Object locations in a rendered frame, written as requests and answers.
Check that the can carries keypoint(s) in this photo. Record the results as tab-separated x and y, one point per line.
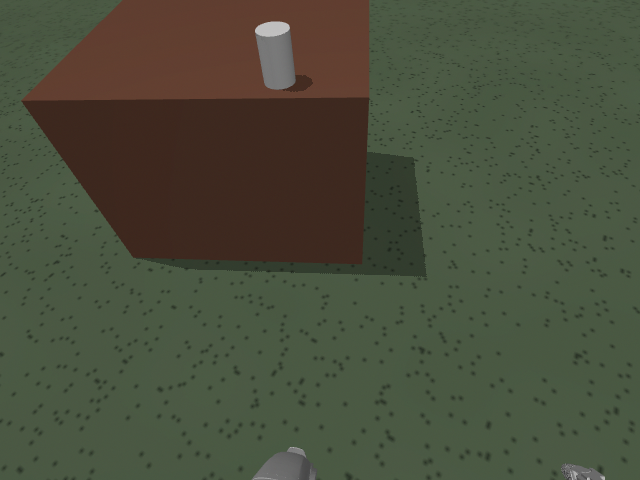
276	55

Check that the right robot hand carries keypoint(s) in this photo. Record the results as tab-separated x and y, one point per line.
575	472

